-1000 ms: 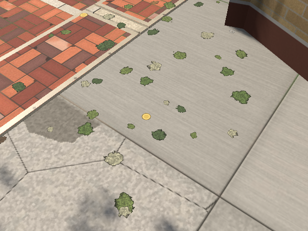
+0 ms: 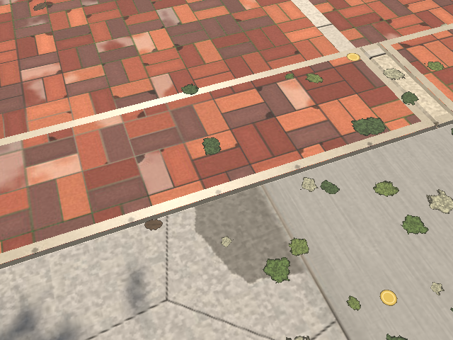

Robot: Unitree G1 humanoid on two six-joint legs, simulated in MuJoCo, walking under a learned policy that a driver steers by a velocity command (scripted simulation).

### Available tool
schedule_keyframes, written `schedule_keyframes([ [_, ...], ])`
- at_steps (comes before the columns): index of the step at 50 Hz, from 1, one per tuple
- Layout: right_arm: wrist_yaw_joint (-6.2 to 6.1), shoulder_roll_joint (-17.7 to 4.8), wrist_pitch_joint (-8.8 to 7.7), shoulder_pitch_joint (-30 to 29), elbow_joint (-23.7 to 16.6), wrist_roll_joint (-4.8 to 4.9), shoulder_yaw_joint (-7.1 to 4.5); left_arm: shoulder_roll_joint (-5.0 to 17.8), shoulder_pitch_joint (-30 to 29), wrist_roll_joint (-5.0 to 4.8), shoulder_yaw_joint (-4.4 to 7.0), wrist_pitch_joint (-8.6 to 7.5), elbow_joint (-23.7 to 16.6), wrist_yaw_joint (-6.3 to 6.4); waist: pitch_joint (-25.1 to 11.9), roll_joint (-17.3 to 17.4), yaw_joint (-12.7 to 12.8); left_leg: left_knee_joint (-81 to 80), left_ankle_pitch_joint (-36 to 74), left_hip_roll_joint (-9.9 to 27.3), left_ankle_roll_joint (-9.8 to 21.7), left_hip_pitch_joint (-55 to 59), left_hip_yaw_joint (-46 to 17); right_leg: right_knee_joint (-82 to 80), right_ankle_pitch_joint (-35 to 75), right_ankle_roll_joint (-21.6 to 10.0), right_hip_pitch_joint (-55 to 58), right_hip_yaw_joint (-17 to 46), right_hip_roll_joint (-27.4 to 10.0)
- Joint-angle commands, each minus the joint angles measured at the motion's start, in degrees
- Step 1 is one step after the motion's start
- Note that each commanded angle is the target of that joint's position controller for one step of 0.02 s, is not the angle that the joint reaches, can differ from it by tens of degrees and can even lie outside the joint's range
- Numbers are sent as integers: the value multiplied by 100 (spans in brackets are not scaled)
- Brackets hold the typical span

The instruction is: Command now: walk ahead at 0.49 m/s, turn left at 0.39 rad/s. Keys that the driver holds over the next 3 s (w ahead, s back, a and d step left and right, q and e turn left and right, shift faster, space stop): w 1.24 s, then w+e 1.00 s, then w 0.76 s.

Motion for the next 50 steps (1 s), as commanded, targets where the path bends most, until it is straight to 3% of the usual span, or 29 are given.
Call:
schedule_keyframes([
  [1, 8, 49, 13, 250, -389, -39, 40, 593, 43, -35, 133, -129, -101, -60, -5, -513, -174, -491, 311, 457, -5, -617, -283, -1429, 471, -1201, 291, 1417, -1665],
  [5, 113, -6, -100, -489, -647, -135, 119, 840, 141, -100, 183, -68, 7, -43, 35, -436, -59, -1984, 1524, 510, -49, -670, 17, -1457, 1024, -1121, 491, 774, -1502],
  [7, 177, 4, -150, -943, -756, -109, 157, 930, 302, -147, 180, -12, 58, -36, 91, -482, 109, -2668, 1909, 375, -76, -352, 282, -1360, 987, -982, 439, 508, -1374],
  [11, 263, -179, -164, -1559, -1061, -37, 138, 1103, 775, -227, 191, 121, 274, -45, 201, -630, 276, -3390, 1555, 223, 30, -276, 405, -1106, 707, -830, 1074, 628, -1689],
  [13, 288, -320, -184, -1405, -1089, -56, 76, 1172, 770, -247, 195, 208, 326, -32, 104, -717, 71, -3721, 1247, 47, 192, 166, 560, -693, 1200, -707, 1300, 615, -1786],
  [14, 276, -467, -188, -910, -954, -90, -21, 1164, 702, -242, 176, 245, 328, -20, -174, -702, -246, -3930, 1262, -153, 302, 936, 721, -43, 2055, -575, 1249, 422, -1628],
  [15, 231, -771, -178, 19, -669, -105, -191, 994, 754, -195, 109, 258, 325, -1, -728, -576, -644, -3947, 1304, -234, 469, 2223, 714, 1125, 2558, -398, 872, 135, -1323],
  [16, 141, -1335, -139, 1137, -494, -154, -357, 678, 758, -15, -36, 227, 123, 18, -1595, 343, -1018, -3937, 1491, 1042, 887, 3925, -835, 3213, 963, -119, -401, -166, -946],
  [17, 175, -1668, -131, 1216, -458, -174, -376, 66, 1341, -72, -206, 90, 64, -20, -2154, 1660, -567, -4867, 424, 2069, 1707, 5194, -3524, 4905, -2390, 99, -2387, 311, -27],
  [18, 207, -1069, -172, 1132, -496, -146, -232, 753, 974, -231, -42, -7, 109, -45, -1821, 837, -734, -5142, 162, 1968, 1517, 4890, -3562, 5510, -2374, -1, -2989, 942, -337],
  [19, 217, -850, -203, 719, -552, -136, -153, 895, 537, -315, 13, -47, -56, -58, -1157, 633, -617, -5150, 657, 1782, 1313, 4249, -2682, 5480, -1810, -101, -3223, 864, -601],
  [20, 239, -682, -211, 280, -617, -136, -100, 814, 346, -247, 4, -30, -70, -21, -849, 193, -423, -5233, 1305, 1519, 1196, 3532, -2013, 5208, -1301, -83, -2962, 786, -850],
  [21, 263, -523, -220, -3, -649, -158, -66, 756, 279, -151, 28, 16, -72, -2, -602, 133, -255, -5414, 1683, 1289, 1134, 2969, -1532, 4866, -981, -51, -2709, 792, -998],
  [22, 270, -424, -247, -124, -642, -191, -44, 677, 392, -142, 34, 92, -50, -12, -563, 242, -85, -5602, 1836, 1156, 1095, 2624, -1252, 4682, -766, -30, -2356, 840, -1108],
  [26, 219, -549, -361, 61, -400, -177, -104, 436, 190, -86, 16, 287, -121, 15, -254, 59, 40, -6027, 2515, 1035, 1204, 2322, -631, 3979, -139, 136, -2471, 787, -1091],
  [28, 154, -587, -328, 270, -259, -161, -117, 391, -215, -50, 7, 285, -254, 11, -97, 8, -60, -6112, 2554, 998, 1159, 2451, -428, 3327, 388, 205, -2750, 775, -1068],
  [32, 72, -701, -271, 536, -53, -135, -132, 268, -974, -80, -50, 224, -450, -68, 120, 79, -316, -6210, 2183, 837, 955, 2527, -21, 1964, 1384, 185, -2554, 581, -861],
  [37, 33, -786, -181, 944, 291, -79, -161, 318, -1689, -137, -76, 152, -753, -206, 368, 125, -520, -5942, 2079, 1132, 877, 3235, -32, 1184, 1148, 5, -2625, 517, -699],
  [40, 0, -874, -107, 840, 370, -58, -198, 467, -1550, -133, -34, 101, -793, -283, 232, 230, -330, -5519, 2823, 1278, 733, 3600, -51, 944, 550, -222, -2207, 411, -557],
  [41, -8, -931, -80, 732, 362, -65, -208, 575, -1240, -125, 21, 91, -723, -277, 21, 313, -139, -5154, 3706, 1219, 661, 3616, 16, 897, 396, -314, -1663, 253, -384],
  [42, -17, -909, -38, 623, 351, -77, -190, 742, -534, -109, 132, 92, -510, -244, -396, 291, 240, -4331, 4599, 984, 536, 3484, 219, 792, 429, -448, -686, 53, -159],
  [43, -33, -758, -22, 633, 286, -127, -116, 1064, 495, -89, 273, 101, -224, -185, -1097, 100, 632, -3011, 4249, 671, 342, 2717, 442, 984, 630, -677, 912, 374, -449],
  [44, 24, -165, -115, 1319, 177, -193, 72, 1673, 1278, 13, 418, 134, -117, -136, -2086, -1153, 512, -657, 1909, -95, -68, 450, 624, 960, 159, -1536, 3354, 2738, -1998],
  [45, 58, -61, -250, 1362, 286, -117, 126, 1381, 1442, -78, 331, 161, -30, -156, -2613, -1777, 533, 499, -1312, -655, -165, -667, -120, -199, -776, -1888, 3917, 4780, -2507],
  [46, 85, -655, -346, 817, 159, 52, -34, 1063, 1030, -129, 226, 150, -82, -154, -1714, -1305, 553, 937, -1120, -266, -43, -1283, -394, -384, -1302, -1539, 3258, 4184, -2303],
  [47, 77, -720, -381, 316, -2, 100, -38, 862, 537, -118, 165, 157, -203, -138, -1049, -907, 410, 760, -581, 63, 46, -1339, -187, -473, -1095, -1311, 2349, 3354, -2112],
  [48, 41, -659, -359, 84, -40, 8, -45, 685, 147, -74, 106, 148, -249, -155, -563, -531, 209, 378, -115, 311, 38, -1098, -65, -670, -572, -1211, 1426, 2736, -1891],
  [49, 8, -615, -294, 131, -30, -73, -84, 531, -55, -10, 64, 109, -275, -168, -404, -636, -4, 9, 196, 508, 41, -702, -109, -830, -183, -1110, 853, 2325, -1672],
  [50, 0, -497, -215, 292, 24, -90, -79, 482, -136, 18, 54, 88, -258, -181, -362, -728, -136, -151, 367, 574, 22, -379, -112, -1000, 2, -1086, 526, 2057, -1525],
])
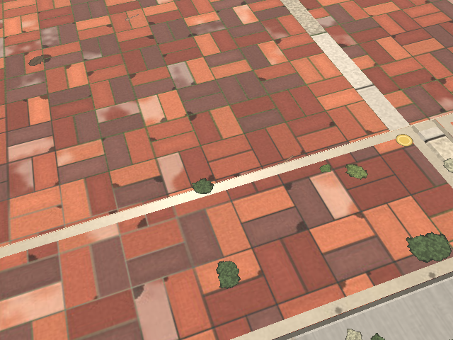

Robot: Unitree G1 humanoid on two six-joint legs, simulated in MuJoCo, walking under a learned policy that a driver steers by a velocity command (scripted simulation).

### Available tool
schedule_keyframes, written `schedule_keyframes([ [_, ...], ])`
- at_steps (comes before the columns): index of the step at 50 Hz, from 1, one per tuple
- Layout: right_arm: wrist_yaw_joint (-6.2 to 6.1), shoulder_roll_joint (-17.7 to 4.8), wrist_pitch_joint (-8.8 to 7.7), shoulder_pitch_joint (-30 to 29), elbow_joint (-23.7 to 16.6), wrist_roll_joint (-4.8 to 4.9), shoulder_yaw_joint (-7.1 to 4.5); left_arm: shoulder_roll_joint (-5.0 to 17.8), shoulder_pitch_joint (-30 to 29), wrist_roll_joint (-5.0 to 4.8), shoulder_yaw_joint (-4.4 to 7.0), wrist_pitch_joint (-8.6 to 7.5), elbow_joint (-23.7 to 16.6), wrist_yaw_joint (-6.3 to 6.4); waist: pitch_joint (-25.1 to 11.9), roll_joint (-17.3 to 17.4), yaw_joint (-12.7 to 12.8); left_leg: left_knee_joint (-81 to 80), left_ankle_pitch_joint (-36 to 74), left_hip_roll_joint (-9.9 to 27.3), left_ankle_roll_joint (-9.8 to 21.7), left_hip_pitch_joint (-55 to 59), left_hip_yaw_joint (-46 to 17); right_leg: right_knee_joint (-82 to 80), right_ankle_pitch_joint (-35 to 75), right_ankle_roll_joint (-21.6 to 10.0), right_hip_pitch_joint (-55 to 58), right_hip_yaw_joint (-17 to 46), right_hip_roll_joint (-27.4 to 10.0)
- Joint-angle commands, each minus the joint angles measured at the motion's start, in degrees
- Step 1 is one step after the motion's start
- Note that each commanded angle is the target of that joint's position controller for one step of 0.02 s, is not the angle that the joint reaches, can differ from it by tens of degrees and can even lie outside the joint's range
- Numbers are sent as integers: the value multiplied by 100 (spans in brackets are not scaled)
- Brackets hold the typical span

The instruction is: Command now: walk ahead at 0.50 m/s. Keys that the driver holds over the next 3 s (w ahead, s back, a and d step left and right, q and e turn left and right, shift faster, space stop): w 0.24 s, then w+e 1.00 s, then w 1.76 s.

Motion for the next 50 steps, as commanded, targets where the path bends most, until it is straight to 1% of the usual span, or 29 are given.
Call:
schedule_keyframes([
  [1, -53, -419, 23, 204, -340, -47, -152, 520, 64, 51, 108, -123, -208, -5, -358, -666, -101, -137, 575, 559, 9, -926, -256, -1783, 325, -938, 936, 1766, -1446],
  [3, -73, -360, 93, 69, -395, -72, -152, 663, 216, 33, 144, -164, -94, 32, -205, -581, -140, -485, 880, 602, -100, -1115, -203, -1950, 849, -1016, 828, 1438, -1424],
  [6, -73, -332, 84, -538, -578, -120, -149, 784, 531, 8, 172, -116, 52, 137, -54, -451, 9, -1395, 1713, 618, -237, -1630, -154, -2018, 1345, -960, 1129, 1130, -1375],
  [10, 15, -159, 12, -1316, -757, -84, -77, 857, 861, -51, 164, -50, 186, 207, 94, -464, 287, -2779, 2656, 413, -230, -1463, 65, -2060, 1200, -748, 1347, 751, -1204],
  [14, 149, -151, -57, -2051, -1022, -36, -42, 875, 1364, -103, 168, 58, 415, 218, 320, -434, 540, -3498, 2500, 227, -192, -1575, 120, -1798, 1128, -776, 1956, 924, -1433],
  [17, 244, -293, -150, -2109, -1126, -23, -73, 972, 1374, -132, 217, 156, 457, 273, 301, -551, 382, -3901, 1985, 96, -75, -1324, 34, -1374, 1420, -702, 2315, 1206, -1648],
  [18, 249, -387, -176, -1935, -1088, -26, -105, 1031, 1295, -139, 242, 175, 440, 287, 197, -627, 252, -3971, 1808, 15, -28, -957, 67, -1199, 1672, -652, 2314, 1280, -1672],
  [19, 234, -513, -202, -1549, -993, -31, -168, 1081, 1143, -144, 258, 193, 402, 293, -21, -692, -7, -4082, 1685, -130, 55, -292, 183, -805, 2326, -578, 2225, 1255, -1595],
  [20, 187, -759, -218, -716, -741, -51, -300, 993, 1047, -119, 222, 203, 363, 291, -557, -608, -417, -4162, 1787, -211, 216, 950, 275, 95, 2841, -424, 1932, 1054, -1273],
  [21, 118, -1160, -225, 354, -549, -158, -425, 699, 976, -30, 111, 187, 203, 285, -1464, -219, -832, -3863, 1912, 641, 576, 2772, -532, 1704, 1831, -200, 852, 801, -894],
  [22, 113, -1588, -167, 801, -414, -189, -530, -52, 1803, -71, -94, 82, 150, 256, -2360, 1264, -545, -4210, 981, 2113, 1386, 4953, -2983, 3822, -1306, 208, -1479, 432, 36],
  [23, 107, -1023, -149, 854, -448, -165, -381, 446, 1645, -187, 21, 6, 233, 244, -2484, 1148, -707, -4776, 349, 2177, 1345, 4771, -3767, 4629, -2398, 189, -2011, 1183, -89],
  [24, 85, -741, -153, 407, -488, -138, -283, 847, 1136, -304, 153, -10, 56, 250, -1549, 823, -651, -4910, 306, 1994, 1051, 4007, -2854, 4855, -2000, 144, -2374, 1158, -376],
  [25, 78, -592, -151, -41, -534, -133, -229, 813, 825, -289, 162, 7, -20, 278, -1021, 468, -490, -5082, 637, 1782, 908, 3164, -2131, 4705, -1502, 146, -2261, 1002, -653],
  [26, 98, -416, -161, -364, -514, -149, -185, 737, 684, -211, 194, 50, -41, 297, -603, 320, -330, -5334, 943, 1555, 828, 2444, -1581, 4413, -1161, 157, -2061, 975, -810],
  [27, 105, -317, -195, -557, -492, -190, -159, 628, 822, -200, 229, 134, -20, 296, -440, 501, -124, -5545, 1144, 1391, 754, 1961, -1127, 4204, -910, 162, -1709, 1021, -969],
  [28, 112, -270, -213, -678, -466, -197, -165, 491, 937, -217, 225, 220, 1, 286, -330, 535, -21, -5727, 1259, 1294, 757, 1656, -830, 4116, -800, 180, -1486, 983, -1009],
  [29, 108, -295, -236, -726, -429, -194, -181, 367, 955, -221, 219, 297, -19, 280, -229, 487, 44, -5854, 1469, 1278, 792, 1471, -549, 4052, -721, 205, -1447, 943, -1028],
  [31, 73, -435, -266, -708, -339, -209, -238, 311, 778, -181, 235, 399, -155, 292, -59, 321, 99, -6007, 1812, 1300, 852, 1378, -141, 3804, -375, 257, -1674, 970, -1067],
  [33, 21, -527, -247, -604, -247, -224, -278, 311, 526, -143, 250, 420, -283, 276, 41, 212, 64, -6049, 2043, 1295, 857, 1522, 212, 3316, 109, 310, -1942, 1010, -1065],
  [37, -61, -722, -164, -491, -167, -190, -333, 200, -165, -117, 185, 355, -517, 114, 196, 98, -141, -6054, 2218, 1205, 728, 1746, 895, 2038, 1022, 288, -1824, 639, -989],
  [40, -83, -874, -75, -251, -77, -109, -389, 193, -715, -111, 146, 357, -769, 12, 384, 28, -340, -5956, 2228, 1361, 696, 2180, 1122, 1486, 913, 201, -1895, 365, -931],
  [43, -75, -1020, 51, -153, -16, -1, -454, 300, -942, -114, 171, 385, -986, -66, 423, 96, -321, -5550, 2864, 1531, 580, 2756, 1275, 1187, 245, -2, -1872, 128, -787],
  [45, -89, -1188, 128, -306, -64, 59, -502, 498, -604, -114, 276, 414, -1006, -75, 75, 282, -34, -4745, 4722, 1504, 441, 2907, 1458, 1128, -325, -219, -1130, -227, -404],
  [46, -86, -1225, 178, -437, -92, 98, -507, 683, 36, -138, 398, 424, -868, -59, -282, 262, 367, -3820, 5472, 1363, 326, 2786, 1610, 913, -319, -378, -261, -416, -108],
  [47, -77, -1116, 198, -440, -112, 94, -455, 1054, 1032, -163, 610, 437, -587, 16, -814, 76, 842, -2460, 5201, 1086, 107, 2172, 1739, 586, 2, -593, 1245, -380, 176],
  [48, -69, -629, 152, -314, -261, -155, -287, 1685, 1642, -189, 781, 477, -466, 138, -1173, -1079, 849, -461, 1925, 681, -211, 490, 1732, 391, 245, -1003, 2728, 1490, -965],
  [49, -22, -146, -54, -45, -590, -161, -124, 1979, 1290, -163, 751, 359, -675, 92, -1966, -1907, 256, 1146, -1478, -508, -452, -1503, 505, -768, -1230, -2126, 4054, 4894, -2057],
  [50, 38, -684, -248, -756, -665, 80, -216, 1413, 1329, -139, 583, 258, -730, 12, -1831, -911, 668, 1380, -1205, -249, -306, -2108, -295, -1300, -1350, -1854, 3946, 4875, -2116],
])
Over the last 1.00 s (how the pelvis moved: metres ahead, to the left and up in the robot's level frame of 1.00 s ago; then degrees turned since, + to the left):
0.55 0.03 -0.01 3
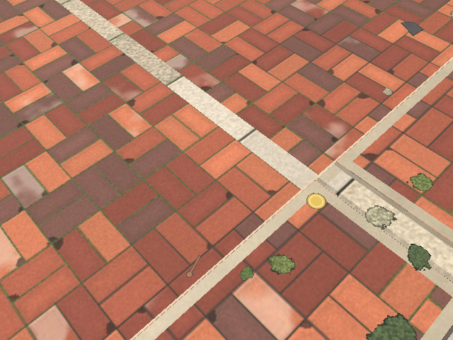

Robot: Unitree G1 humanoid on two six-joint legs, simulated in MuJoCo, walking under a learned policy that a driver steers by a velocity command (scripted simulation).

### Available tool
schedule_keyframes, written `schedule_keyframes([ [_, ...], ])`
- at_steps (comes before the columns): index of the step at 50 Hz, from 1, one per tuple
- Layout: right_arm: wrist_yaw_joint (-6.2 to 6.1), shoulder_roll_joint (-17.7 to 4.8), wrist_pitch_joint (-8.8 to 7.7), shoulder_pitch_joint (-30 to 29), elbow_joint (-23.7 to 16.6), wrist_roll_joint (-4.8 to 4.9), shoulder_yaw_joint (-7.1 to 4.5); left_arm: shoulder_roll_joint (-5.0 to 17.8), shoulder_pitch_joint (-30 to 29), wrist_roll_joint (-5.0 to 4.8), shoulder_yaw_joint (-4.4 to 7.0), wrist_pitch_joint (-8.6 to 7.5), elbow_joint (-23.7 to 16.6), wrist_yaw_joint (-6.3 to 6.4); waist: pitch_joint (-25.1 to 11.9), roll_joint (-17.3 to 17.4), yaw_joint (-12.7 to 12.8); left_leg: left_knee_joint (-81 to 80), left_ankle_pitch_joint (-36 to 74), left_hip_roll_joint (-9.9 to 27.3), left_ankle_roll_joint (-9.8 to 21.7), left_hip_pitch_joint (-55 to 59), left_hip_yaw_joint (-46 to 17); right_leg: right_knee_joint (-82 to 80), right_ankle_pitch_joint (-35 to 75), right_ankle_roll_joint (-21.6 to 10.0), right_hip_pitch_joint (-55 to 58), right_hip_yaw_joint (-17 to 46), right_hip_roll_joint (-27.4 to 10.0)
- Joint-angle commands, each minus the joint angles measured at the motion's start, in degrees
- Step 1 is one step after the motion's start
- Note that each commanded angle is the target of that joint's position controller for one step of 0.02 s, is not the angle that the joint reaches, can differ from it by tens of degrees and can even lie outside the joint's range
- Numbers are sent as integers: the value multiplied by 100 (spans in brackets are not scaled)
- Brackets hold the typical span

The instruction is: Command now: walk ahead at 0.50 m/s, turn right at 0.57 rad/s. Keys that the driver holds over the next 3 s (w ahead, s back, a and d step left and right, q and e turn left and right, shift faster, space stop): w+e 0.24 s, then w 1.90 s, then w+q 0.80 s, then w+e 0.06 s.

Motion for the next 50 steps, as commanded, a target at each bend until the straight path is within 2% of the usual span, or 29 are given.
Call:
schedule_keyframes([
  [1, 89, -667, -477, -661, -922, 230, -44, 1056, 1590, 32, 279, -192, -6, -6, -1407, -557, 703, 2368, 104, -306, 320, -3972, -1122, -2430, -698, -1411, 4258, 4059, -1850],
  [2, 38, -618, -505, -648, -839, 113, -41, 875, 1202, 24, 221, -230, -68, -2, -983, -47, 441, 1880, 573, -35, 361, -3670, -1145, -2369, -73, -1202, 3423, 3361, -1583],
  [3, 1, -694, -474, -604, -777, -39, -96, 671, 846, 49, 159, -241, -145, 28, -814, -62, 238, 1388, 867, 136, 336, -3244, -1172, -2390, 467, -1072, 2774, 2839, -1361],
  [4, 15, -708, -402, -505, -753, -65, -121, 597, 693, 107, 120, -245, -239, 64, -761, -171, 100, 1178, 1065, 215, 303, -2890, -1200, -2501, 791, -1029, 2386, 2605, -1218],
  [6, 18, -590, -281, -505, -785, -122, -119, 686, 762, 86, 137, -274, -246, 134, -710, -124, 39, 706, 1290, 161, 143, -2714, -1109, -2630, 1392, -1063, 2073, 2323, -1095],
  [8, -7, -446, -212, -837, -907, -173, -74, 829, 997, 62, 171, -283, -188, 215, -558, -78, 106, 50, 1754, 41, -23, -2848, -1020, -2685, 1758, -1040, 1933, 2050, -982],
  [12, 56, -254, -237, -1625, -1167, -135, 17, 809, 1340, 26, 161, -215, -80, 312, -331, -389, 394, -1615, 3113, -277, -97, -2679, -996, -2611, 1294, -727, 1753, 1761, -650],
  [15, 163, -217, -297, -2041, -1330, -92, 60, 774, 1554, 40, 139, -201, 33, 324, -243, -471, 592, -2295, 3685, -394, -5, -2390, -919, -2571, 984, -619, 1800, 1813, -733],
  [17, 229, -290, -348, -2166, -1420, -70, 50, 738, 1747, 33, 126, -187, 139, 333, -205, -484, 664, -2519, 3572, -410, 115, -2465, -960, -2341, 984, -608, 2182, 1979, -899],
  [20, 283, -453, -414, -2019, -1459, -55, 8, 784, 1805, 51, 139, -128, 216, 381, -170, -616, 552, -2716, 2875, -423, 351, -2449, -954, -1971, 1469, -541, 2760, 2268, -1188],
  [21, 281, -519, -432, -1806, -1422, -53, -20, 827, 1757, 55, 155, -104, 217, 386, -212, -676, 441, -2765, 2631, -468, 452, -2216, -868, -1795, 1875, -486, 2847, 2294, -1217],
  [22, 261, -613, -457, -1316, -1289, -79, -82, 816, 1608, 43, 141, -92, 168, 377, -435, -637, 157, -2988, 2663, -611, 602, -1537, -692, -1348, 2663, -395, 2821, 2161, -1043],
  [23, 241, -819, -479, -507, -1097, -143, -170, 667, 1479, 89, 74, -91, 85, 344, -1073, -493, -209, -2806, 2887, -344, 872, -222, -920, -338, 2938, -243, 2432, 1913, -715],
  [24, 233, -1171, -476, 458, -999, -180, -249, 420, 1707, 197, -34, -118, -14, 341, -2011, 313, -447, -2606, 2829, 692, 1380, 1595, -2251, 1447, 1435, 15, 1226, 1500, -168],
  [25, 308, -1316, -418, 925, -717, -126, -306, 96, 2589, -6, -124, -191, 73, 309, -2586, 2107, -147, -3465, 1176, 1646, 2156, 3096, -4900, 3141, -2031, 388, -708, 1254, 576],
  [26, 320, -753, -390, 850, -752, 38, -154, 641, 2212, -71, -46, -224, 141, 298, -2004, 1320, -360, -3802, 61, 1545, 1949, 2849, -5114, 3736, -2018, 364, -1406, 1608, 242],
  [27, 290, -513, -353, 409, -821, 35, -67, 852, 1417, -78, 4, -243, -45, 289, -1164, 677, -407, -3879, 307, 1376, 1708, 2031, -4216, 3753, -1508, 332, -1620, 1391, 13],
  [28, 283, -494, -318, 49, -893, -56, -20, 782, 1008, 4, -12, -269, -155, 301, -732, 192, -252, -3986, 1081, 1170, 1598, 1203, -3594, 3520, -1066, 330, -1448, 1152, -242],
  [29, 283, -424, -306, -127, -899, -120, 11, 708, 885, 82, 3, -291, -202, 297, -520, 139, -100, -4095, 1769, 964, 1579, 678, -3172, 3163, -778, 337, -1271, 1067, -430],
  [30, 264, -361, -317, -169, -883, -157, 49, 618, 1023, 80, 5, -276, -176, 281, -577, 358, 57, -4202, 2161, 785, 1540, 416, -2856, 2951, -602, 328, -989, 1034, -598],
  [31, 264, -309, -328, -164, -855, -143, 66, 527, 1130, 52, -8, -252, -141, 273, -600, 491, 118, -4308, 2378, 667, 1552, 287, -2635, 2772, -546, 350, -858, 964, -654],
  [33, 245, -406, -350, -59, -770, -88, 54, 408, 1081, 65, -38, -207, -156, 280, -543, 512, 157, -4507, 2710, 622, 1631, 107, -2309, 2422, -407, 434, -917, 827, -725],
  [35, 183, -582, -339, 56, -684, -61, 26, 381, 621, 141, -74, -200, -342, 309, -382, 393, 80, -4745, 2972, 627, 1685, 89, -2058, 1827, 140, 554, -1214, 782, -827],
  [37, 130, -643, -282, 158, -616, -35, 25, 305, 291, 154, -119, -232, -418, 292, -335, 341, -8, -4800, 3229, 486, 1569, 136, -1704, 1078, 809, 613, -1212, 705, -818],
  [41, 85, -756, -211, 570, -407, 52, 29, 161, -444, 123, -228, -338, -571, 212, -208, 355, -298, -4757, 3288, 347, 1383, 279, -1288, -237, 1773, 641, -849, 472, -626],
  [45, 93, -873, -85, 932, -182, 68, 17, 259, -1061, 50, -241, -401, -783, 66, -23, 381, -481, -4482, 3207, 690, 1411, 957, -1455, -833, 1440, 537, -969, 426, -472],
  [48, 52, -1000, 33, 873, -111, 65, -22, 439, -909, 42, -191, -446, -803, -26, -151, 529, -234, -3959, 4169, 860, 1258, 1374, -1445, -1157, 809, 294, -530, 351, -307],
  [49, 44, -1061, 59, 745, -125, 58, -33, 589, -457, 56, -114, -455, -684, -18, -443, 583, 58, -3426, 5111, 755, 1165, 1310, -1295, -1267, 758, 165, 226, 202, -135],
  [50, 39, -1013, 77, 660, -164, 34, -5, 853, 405, 75, 26, -446, -409, 16, -997, 506, 467, -2466, 5650, 490, 1020, 998, -1079, -1313, 916, -42, 1480, 131, -55],
])
Over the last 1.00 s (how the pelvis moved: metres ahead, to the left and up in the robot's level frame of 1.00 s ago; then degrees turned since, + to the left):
0.52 -0.05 -0.02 -23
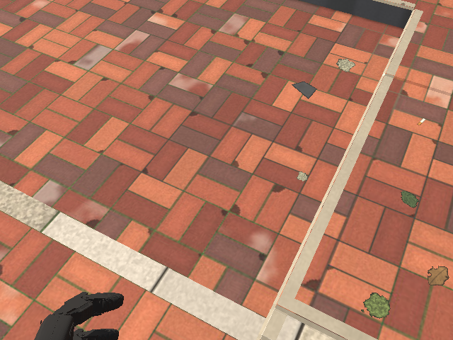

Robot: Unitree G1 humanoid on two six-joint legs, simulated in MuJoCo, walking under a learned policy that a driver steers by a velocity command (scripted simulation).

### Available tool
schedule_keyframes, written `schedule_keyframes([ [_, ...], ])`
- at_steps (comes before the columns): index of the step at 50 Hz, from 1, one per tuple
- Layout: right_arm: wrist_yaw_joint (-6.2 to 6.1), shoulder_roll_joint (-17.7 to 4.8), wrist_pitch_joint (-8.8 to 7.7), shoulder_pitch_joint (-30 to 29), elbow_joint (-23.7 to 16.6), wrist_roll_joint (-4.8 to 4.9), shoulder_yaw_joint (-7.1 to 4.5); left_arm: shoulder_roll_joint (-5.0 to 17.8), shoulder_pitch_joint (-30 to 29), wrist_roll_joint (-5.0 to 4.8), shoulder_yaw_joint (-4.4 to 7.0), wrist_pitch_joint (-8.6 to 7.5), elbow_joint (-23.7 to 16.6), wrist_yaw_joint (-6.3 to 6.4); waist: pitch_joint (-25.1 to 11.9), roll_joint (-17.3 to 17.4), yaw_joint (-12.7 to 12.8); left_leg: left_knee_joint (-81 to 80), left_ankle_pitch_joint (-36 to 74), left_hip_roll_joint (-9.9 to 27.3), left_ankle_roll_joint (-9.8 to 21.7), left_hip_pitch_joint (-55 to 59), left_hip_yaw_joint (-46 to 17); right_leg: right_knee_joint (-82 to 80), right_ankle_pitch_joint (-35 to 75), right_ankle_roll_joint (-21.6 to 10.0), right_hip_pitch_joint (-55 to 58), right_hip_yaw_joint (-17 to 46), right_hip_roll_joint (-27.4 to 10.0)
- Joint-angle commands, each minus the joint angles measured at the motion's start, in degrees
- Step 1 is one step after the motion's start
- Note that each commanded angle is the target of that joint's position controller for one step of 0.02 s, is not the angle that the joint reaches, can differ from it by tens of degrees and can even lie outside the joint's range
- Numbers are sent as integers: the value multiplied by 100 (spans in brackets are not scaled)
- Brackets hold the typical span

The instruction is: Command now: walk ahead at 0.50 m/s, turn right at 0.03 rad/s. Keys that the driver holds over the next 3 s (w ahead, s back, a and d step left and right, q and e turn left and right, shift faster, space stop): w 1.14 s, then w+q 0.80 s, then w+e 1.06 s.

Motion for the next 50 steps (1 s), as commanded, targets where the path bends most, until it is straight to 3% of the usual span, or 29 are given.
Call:
schedule_keyframes([
  [1, -51, -823, -26, -324, -437, -129, -116, 1399, 2099, 73, 528, -52, 200, 86, -1516, 258, 1356, 2926, 3930, 948, 535, -1330, -215, 233, 274, -703, 3332, 687, -652],
  [2, 9, -97, -163, 377, -555, -133, 98, 1781, 2397, 93, 608, 5, 321, 81, -2281, -1277, 1022, 5050, 20, -96, 140, -3748, -51, -184, -743, -1646, 5335, 3257, -1959],
  [3, 57, -544, -287, 70, -538, -25, 29, 1180, 2416, 10, 442, 52, 303, 81, -2263, -1096, 1210, 5495, -978, 45, 210, -4525, -716, -741, -1461, -1625, 5280, 3882, -1946],
  [4, 89, -846, -349, -409, -693, 121, -64, 972, 2017, 0, 362, 79, 260, 108, -1318, -797, 1161, 5471, -563, 333, 253, -4838, -633, -912, -1391, -1405, 4515, 3078, -1760],
  [5, 74, -817, -347, -665, -727, 106, -60, 884, 1704, 44, 328, 89, 211, 115, -881, -379, 1003, 5264, -130, 578, 226, -4671, -460, -1022, -901, -1274, 3762, 2518, -1535],
  [6, 58, -781, -315, -764, -731, -7, -86, 791, 1458, 79, 301, 82, 212, 98, -568, -133, 831, 4916, 107, 732, 165, -4406, -431, -1184, -368, -1212, 3051, 2176, -1412],
  [9, 61, -397, -120, -435, -606, -133, -43, 847, 1331, 157, 328, -8, 267, 72, -607, -41, 452, 4469, 459, 721, -51, -3380, -257, -1560, 711, -1325, 1977, 1428, -1165],
  [11, 31, -495, -69, -609, -638, -152, -117, 1016, 1370, 156, 387, -141, 343, 61, -377, -157, 410, 4110, 1347, 754, -119, -3575, -351, -1664, 949, -1301, 1828, 1099, -1100],
  [14, 56, -462, -119, -1295, -865, -166, -161, 981, 1784, -10, 395, -167, 661, 278, -72, -151, 459, 2954, 2752, 810, -98, -4092, -612, -1516, 543, -937, 1968, 807, -930],
  [18, 243, -355, -93, -1630, -905, -198, -137, 921, 2086, 40, 353, -95, 724, 422, -95, -118, 581, 2252, 4209, 713, 8, -3927, -655, -805, -408, -871, 1726, 744, -903],
  [25, 511, -182, -106, -2677, -1380, -164, -1, 991, 2806, 65, 372, 140, 819, 599, 347, -15, 1135, 1840, 3601, 760, 72, -5075, -688, 581, -1031, -839, 2303, 1393, -1221],
  [28, 566, -175, -114, -2480, -1259, -15, 12, 1029, 2729, 46, 395, 288, 747, 622, 375, -73, 1212, 1221, 3568, 736, -9, -4151, -510, 1005, -1085, -605, 1882, 1232, -1068],
  [30, 497, -268, -83, -2284, -1140, -15, -37, 1026, 2832, -2, 404, 362, 834, 620, 370, -160, 1231, 938, 3303, 727, 5, -3564, -346, 1438, -635, -484, 1885, 1167, -1047],
  [31, 455, -354, -109, -2000, -1038, -40, -92, 1007, 2884, 23, 397, 367, 909, 588, 244, 4, 1099, 702, 3154, 652, 101, -3145, -189, 1976, -255, -407, 1955, 1076, -980],
  [32, 391, -525, -149, -1137, -739, -121, -211, 973, 2796, 43, 365, 346, 934, 538, -144, 193, 652, 432, 3375, 367, 213, -2004, 233, 3049, 343, -255, 1754, 757, -693],
  [33, 328, -842, -180, -43, -433, -200, -334, 818, 2926, 45, 323, 245, 1019, 474, -748, 278, 156, 998, 4261, 604, 440, -95, 197, 4714, -151, 50, 631, 451, -360],
  [34, 325, -1222, -178, 636, -240, -246, -369, 84, 3897, 59, 160, 62, 1245, 335, -1750, 2105, 239, 2589, 6658, 1989, 1302, 2352, -1267, 7710, -4510, 541, -1662, 368, 417],
  [35, 350, -1322, -70, 1292, -117, -26, -414, 440, 3969, -226, 119, -172, 1063, 288, -2855, 2209, -146, 1967, 5638, 2626, 2049, 2842, -2970, 8637, -4306, 662, -2249, 954, 534],
  [36, 279, -1443, 34, 1327, 25, 38, -476, 488, 3080, -428, 136, -256, 630, 333, -2732, 1765, -227, 936, 2926, 2875, 2242, 2736, -3779, 8655, -3769, 655, -3104, 729, 312],
  [37, 145, -1087, 69, 753, -26, -15, -370, 514, 2051, -428, 121, -228, 374, 434, -1653, 830, -148, 377, 1925, 2594, 2017, 1869, -3570, 8367, -3224, 633, -3639, 185, -56],
  [38, 59, -723, 19, 178, -186, -104, -202, 611, 1557, -261, 123, -164, 221, 528, -1132, 448, -32, 249, 2238, 2610, 1942, 860, -3344, 8343, -2838, 612, -3501, 72, -210],
  [40, 74, -322, -85, -380, -160, -229, -41, 340, 1627, -24, 90, -9, 155, 495, -532, 418, 521, 261, 2741, 2397, 1832, -984, -2670, 7717, -2734, 424, -2709, 391, -515],
  [41, 69, -29, -143, -555, -92, -206, 58, 89, 1549, -35, 68, 30, 85, 421, -202, 582, 736, 162, 2563, 2226, 1533, -1538, -2286, 7323, -2437, 259, -2758, 650, -678],
  [42, 35, -85, -179, -832, -160, -167, 62, 33, 1394, -77, 45, 48, -32, 399, 130, 655, 918, -181, 2219, 1928, 1302, -1955, -1795, 6223, -2072, 254, -2741, 698, -809],
  [43, 5, -206, -209, -973, -256, -186, 29, 279, 1215, -64, 109, 28, -101, 392, 348, 610, 945, -587, 1933, 1432, 1155, -2373, -1208, 4621, -1228, 292, -2298, 471, -763],
  [44, -56, -418, -246, -931, -295, -256, -31, 289, 1155, 85, 122, 25, -32, 379, 272, 581, 882, -749, 2182, 1070, 1083, -2931, -626, 3466, -176, 345, -1310, 183, -603],
  [45, -88, -475, -280, -833, -292, -233, -45, 192, 1137, 154, 122, 3, 57, 321, 104, 517, 819, -755, 2454, 864, 1003, -3170, -278, 2442, 699, 369, -374, 66, -449],
  [48, -151, -735, -265, -306, -65, 15, -165, 75, 502, -51, 88, 4, -59, 167, 156, 612, 568, -1151, 2325, 1294, 1040, -1960, -516, 970, 1017, 395, -133, 124, -250],
  [50, -152, -692, -161, 28, 60, 53, -205, 159, 73, -50, 123, -4, -130, 112, 359, 365, 356, -975, 2308, 1518, 946, -981, -588, 311, 890, 257, -496, 115, -189],
])
Over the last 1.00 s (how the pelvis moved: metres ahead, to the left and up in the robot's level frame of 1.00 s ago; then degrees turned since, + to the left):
0.56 -0.07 0.01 -14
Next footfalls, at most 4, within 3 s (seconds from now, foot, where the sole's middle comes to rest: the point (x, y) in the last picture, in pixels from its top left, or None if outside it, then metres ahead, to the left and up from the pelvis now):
0.02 right None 0.18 -0.11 -0.76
0.66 left None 0.50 0.18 -0.88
1.10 right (229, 246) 0.82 -0.06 -0.88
1.66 left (151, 191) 1.09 0.21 -0.88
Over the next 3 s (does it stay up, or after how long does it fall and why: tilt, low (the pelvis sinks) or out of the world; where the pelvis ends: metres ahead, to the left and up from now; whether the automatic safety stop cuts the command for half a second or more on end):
stays up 1.67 0.30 -0.11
